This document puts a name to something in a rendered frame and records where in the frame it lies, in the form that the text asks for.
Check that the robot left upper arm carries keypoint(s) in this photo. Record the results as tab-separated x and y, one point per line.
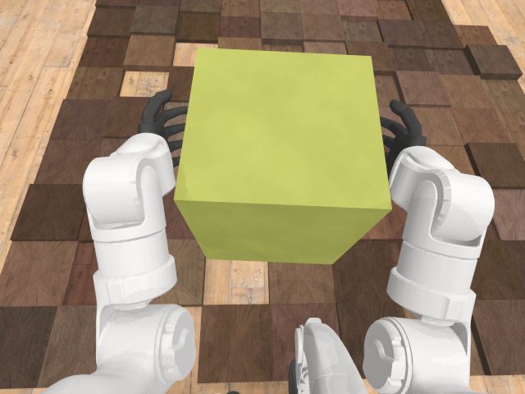
140	351

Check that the robot left forearm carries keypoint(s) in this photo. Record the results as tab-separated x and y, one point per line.
123	196

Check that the robot right shin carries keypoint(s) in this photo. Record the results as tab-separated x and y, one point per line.
302	372

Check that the robot right hand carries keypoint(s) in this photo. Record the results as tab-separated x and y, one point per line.
404	138

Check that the right robot thigh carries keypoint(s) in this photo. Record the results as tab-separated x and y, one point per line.
331	369

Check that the robot right forearm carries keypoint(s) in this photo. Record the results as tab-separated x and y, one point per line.
448	214

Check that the robot left hand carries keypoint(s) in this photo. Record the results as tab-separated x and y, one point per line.
153	121

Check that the carton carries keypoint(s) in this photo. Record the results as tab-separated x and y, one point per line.
282	157

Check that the robot right upper arm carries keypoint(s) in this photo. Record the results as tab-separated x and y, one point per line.
408	356

